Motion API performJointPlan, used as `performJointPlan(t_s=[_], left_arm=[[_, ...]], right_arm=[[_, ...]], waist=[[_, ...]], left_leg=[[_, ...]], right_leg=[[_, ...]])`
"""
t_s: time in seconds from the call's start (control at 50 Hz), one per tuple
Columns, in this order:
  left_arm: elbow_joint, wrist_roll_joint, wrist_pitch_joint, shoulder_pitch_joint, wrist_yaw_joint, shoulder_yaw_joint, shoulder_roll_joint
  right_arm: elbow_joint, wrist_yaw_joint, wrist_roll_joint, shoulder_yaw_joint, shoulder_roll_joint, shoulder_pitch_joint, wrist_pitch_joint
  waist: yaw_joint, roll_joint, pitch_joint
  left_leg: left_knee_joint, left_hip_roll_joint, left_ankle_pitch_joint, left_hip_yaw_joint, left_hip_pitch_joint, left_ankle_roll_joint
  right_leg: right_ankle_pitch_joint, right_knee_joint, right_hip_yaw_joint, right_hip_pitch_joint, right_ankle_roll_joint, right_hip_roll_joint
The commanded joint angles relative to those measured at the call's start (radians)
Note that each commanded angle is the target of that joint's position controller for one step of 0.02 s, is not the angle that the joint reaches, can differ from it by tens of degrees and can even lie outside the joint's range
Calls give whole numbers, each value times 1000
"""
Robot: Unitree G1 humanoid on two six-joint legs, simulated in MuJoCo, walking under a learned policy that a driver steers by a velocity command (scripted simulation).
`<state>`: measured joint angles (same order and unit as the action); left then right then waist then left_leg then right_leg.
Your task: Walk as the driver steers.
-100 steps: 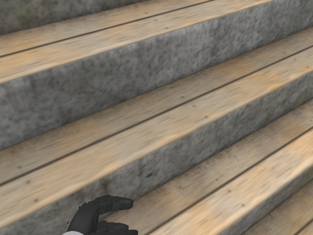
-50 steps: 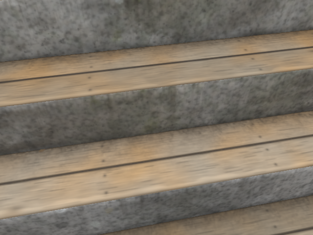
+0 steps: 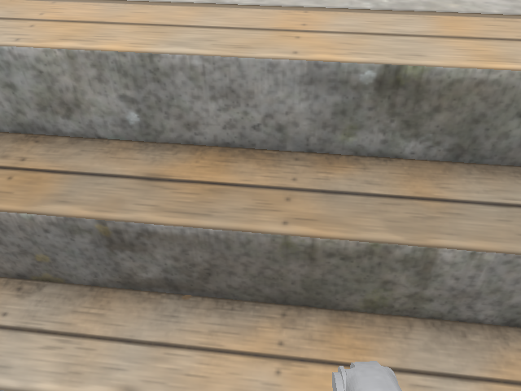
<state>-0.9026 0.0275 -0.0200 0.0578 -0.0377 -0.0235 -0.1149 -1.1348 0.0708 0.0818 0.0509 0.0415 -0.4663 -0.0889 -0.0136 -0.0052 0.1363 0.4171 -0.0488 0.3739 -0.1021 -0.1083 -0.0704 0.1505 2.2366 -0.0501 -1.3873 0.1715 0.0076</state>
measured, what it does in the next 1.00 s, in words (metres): climbs: right foot 0.20 m higher, then left foot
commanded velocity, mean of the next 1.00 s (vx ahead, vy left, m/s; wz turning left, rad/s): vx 0.06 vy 0.00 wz -0.18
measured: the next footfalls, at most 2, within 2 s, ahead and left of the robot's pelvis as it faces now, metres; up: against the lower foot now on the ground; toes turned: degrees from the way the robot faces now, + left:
right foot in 0.12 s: +0.19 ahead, -0.11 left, +0.20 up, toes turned -2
left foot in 0.62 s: +0.23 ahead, +0.11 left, +0.21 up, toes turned +1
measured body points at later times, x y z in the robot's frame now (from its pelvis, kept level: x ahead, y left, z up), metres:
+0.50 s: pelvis +0.13 -0.04 +0.17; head +0.16 -0.04 +0.62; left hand +0.11 +0.16 +0.01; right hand +0.27 -0.21 +0.04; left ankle +0.23 +0.10 -0.42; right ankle +0.15 -0.11 -0.53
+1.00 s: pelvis +0.19 +0.00 +0.21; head +0.20 +0.00 +0.66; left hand +0.35 +0.20 +0.07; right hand +0.22 -0.23 +0.07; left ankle +0.19 +0.11 -0.53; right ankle +0.14 -0.14 -0.25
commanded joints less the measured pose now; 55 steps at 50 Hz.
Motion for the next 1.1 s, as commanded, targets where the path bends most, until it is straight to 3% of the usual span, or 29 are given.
performJointPlan(t_s=[0.02, 0.04, 0.06, 0.08, 0.1, 0.12, 0.14, 0.16, 0.18, 0.22, 0.24, 0.26, 0.28, 0.3, 0.32, 0.34, 0.4, 0.5, 0.52, 0.56, 0.6, 0.64, 0.7, 0.74, 0.78, 0.8, 0.86, 0.96, 1.1], left_arm=[[227, -10, -25, -248, 90, -14, 6], [299, 19, -81, -429, -1, -49, -3], [296, 18, -115, -465, -40, -52, 4], [224, 2, -109, -299, -74, -33, -6], [60, -53, -65, 154, 27, -1, -47], [5, -78, -19, 272, 74, 5, -39], [-24, -70, 0, 320, 113, 24, -86], [4, 51, -45, 236, 9, 22, -158], [-32, 5, -29, 261, 110, 55, -146], [-55, -21, -14, 111, 127, 67, -142], [-46, 79, 4, 129, 29, 42, -112], [-101, -34, 17, 90, 82, 51, -21], [-120, -26, 32, 47, 88, 35, 7], [-49, 86, 56, -51, 6, 9, 18], [-156, -20, 71, 70, 57, 52, -13], [-180, -34, 88, 110, 69, 35, 14], [-193, -21, 102, 200, 105, 37, -6], [-102, 1, 108, 171, 147, 75, -104], [-4, 57, 110, -66, 39, 33, -91], [94, 4, 135, -166, -14, 20, -73], [27, -38, 141, 107, -9, 40, -96], [21, 3, 119, 262, -16, 84, -162], [87, 3, 89, 196, -31, 73, -124], [106, 4, 71, 194, -28, 86, -153], [130, -9, 69, 97, -16, 96, -169], [129, -31, 68, 64, -10, 84, -162], [107, -27, 77, 125, -23, 85, -157], [56, -15, 53, 134, -47, 67, -155], [103, 11, 13, -31, -35, 0, -63]], right_arm=[[-10, -142, -102, -39, 138, -120, -30], [15, 0, -24, -36, 195, -15, 4], [-22, 65, -14, -35, 220, -104, 18], [26, 90, -13, -46, 243, -8, -5], [33, -62, -126, -100, 271, -92, -13], [25, -110, -165, -103, 303, -105, -22], [59, -119, -160, -103, 275, -46, -22], [61, 83, 58, -61, 191, 134, -7], [204, 3, -109, -111, 201, 236, -11], [280, -30, -62, -92, 119, 228, 11], [132, 20, -113, -81, 118, 206, 26], [319, -39, -33, -80, 69, 183, 22], [299, -65, -19, -71, 59, 157, 32], [206, -5, -120, -63, 136, 199, 47], [308, -67, -35, -61, 37, 141, 55], [300, -85, -31, -56, 38, 157, 60], [338, -107, -35, -53, 58, 215, 67], [319, -106, -99, -52, 91, 224, 73], [364, -20, -20, -53, 152, 359, 112], [370, -13, 15, -70, 158, 295, 158], [431, -54, -27, -67, 168, 414, 123], [430, -92, -68, -68, 210, 388, 70], [478, -121, -48, -100, 263, 388, 35], [491, -110, -42, -127, 320, 310, 42], [463, -101, -29, -126, 303, 302, 39], [442, -66, 2, -90, 222, 304, 77], [378, -11, -22, -51, 179, 266, 67], [336, -6, -10, -42, 206, 292, 30], [128, -16, 24, -13, 107, 40, -24]], waist=[[-17, -40, -363], [61, -125, -23], [29, -202, -50], [70, -220, -45], [114, -187, 42], [176, -210, 35], [212, -137, 15], [297, 196, 108], [174, 252, 66], [39, 18, -79], [156, 95, -128], [-59, -2, -142], [-81, 0, -178], [35, -18, -115], [-93, 25, -162], [-86, -30, -198], [-65, -36, -207], [-21, 120, -64], [-25, 148, -27], [-78, 56, 24], [12, 95, 55], [76, 101, 107], [28, 4, 112], [-40, -192, 107], [-58, -49, 64], [-81, -31, 36], [-58, -13, -26], [-36, -65, 26], [-62, -44, -34]], left_leg=[[-334, 240, -541, 188, -185, -135], [-263, 317, -890, 167, -110, -217], [-259, 362, -1236, 211, -136, -318], [-227, 383, -1426, 156, -78, -283], [-83, 283, -1752, -39, 136, -175], [84, 275, -1853, -23, 48, -120], [278, 213, -1738, -15, -167, -61], [493, 118, -1158, 194, -603, -169], [869, -27, -442, 101, -384, -75], [1264, -37, -311, 250, -553, -48], [1447, -50, -352, 489, -770, -111], [1401, -23, -377, 316, -658, -51], [1529, -48, -345, 288, -722, -49], [1491, -57, -374, 494, -883, -116], [1642, -80, -329, 290, -810, -56], [1610, -47, -338, 285, -871, -40], [1392, 32, -390, 219, -878, 18], [685, 114, -237, 15, -408, 13], [822, 138, -302, 111, -488, 57], [588, 135, -249, 146, -444, 87], [309, 38, -125, 16, -480, 88], [228, 34, -384, 24, -382, 17], [190, 157, -625, 172, -132, -193], [-57, 433, -617, 511, 55, -409], [-99, 429, -364, 494, 34, -317], [-104, 372, -127, 430, -21, -285], [-162, 338, 50, 270, -18, -206], [-220, 362, 79, 205, -67, -229], [-317, 461, 31, 110, 151, -208]], right_leg=[[296, -263, 180, 132, -136, -55], [510, -781, 164, 221, -69, -43], [606, -790, 231, 277, -62, 24], [479, -769, 227, 391, -85, 35], [654, -792, 397, 716, -12, 119], [435, -997, 267, 907, 9, 120], [454, -1091, -9, 1028, 54, 41], [210, -1341, -332, 1159, 126, -21], [327, -1605, -569, 1043, 212, -190], [511, -1587, -513, 812, 168, -172], [582, -1702, -525, 745, 123, -181], [651, -1610, -484, 731, 49, -192], [586, -1589, -391, 660, 31, -186], [437, -1773, -342, 699, 34, -128], [434, -1602, -334, 747, 40, -189], [352, -1633, -235, 730, 17, -168], [124, -1674, -149, 814, 14, -155], [-262, -1815, -49, 910, 37, -147], [-140, -1831, -166, 806, 80, -224], [-352, -1726, -176, 929, 107, -239], [-756, -1658, -148, 1190, 140, -217], [-829, -1601, -171, 1283, 118, -196], [-308, -1499, -79, 937, 15, -70], [326, -1106, -15, 643, -149, 57], [297, -499, -153, 401, -166, 40], [135, -391, -197, 280, -115, 94], [36, -430, -182, 151, -46, 83], [-11, -107, -135, 27, -28, 48], [71, -24, -136, -323, 74, -116]])
Keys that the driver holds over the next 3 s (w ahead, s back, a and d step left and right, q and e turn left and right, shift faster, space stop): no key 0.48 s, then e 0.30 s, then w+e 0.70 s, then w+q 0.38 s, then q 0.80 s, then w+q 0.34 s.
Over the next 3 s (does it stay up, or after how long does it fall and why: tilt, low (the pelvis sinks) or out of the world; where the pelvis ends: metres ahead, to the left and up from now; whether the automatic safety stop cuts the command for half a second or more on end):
stays up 0.79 -0.49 0.80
